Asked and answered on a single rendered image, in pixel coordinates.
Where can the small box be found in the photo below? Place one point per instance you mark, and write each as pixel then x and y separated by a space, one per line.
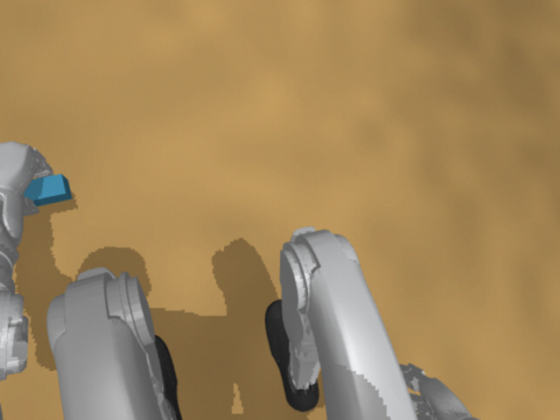
pixel 48 190

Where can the left robot foot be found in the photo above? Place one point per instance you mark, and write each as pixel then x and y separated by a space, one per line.
pixel 169 377

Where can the right robot hand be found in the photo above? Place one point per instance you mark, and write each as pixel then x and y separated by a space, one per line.
pixel 436 401

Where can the left robot arm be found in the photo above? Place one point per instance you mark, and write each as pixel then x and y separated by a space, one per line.
pixel 13 325

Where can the left robot hand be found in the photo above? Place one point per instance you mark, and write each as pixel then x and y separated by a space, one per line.
pixel 19 163

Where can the right robot foot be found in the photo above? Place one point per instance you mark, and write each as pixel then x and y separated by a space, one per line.
pixel 298 399

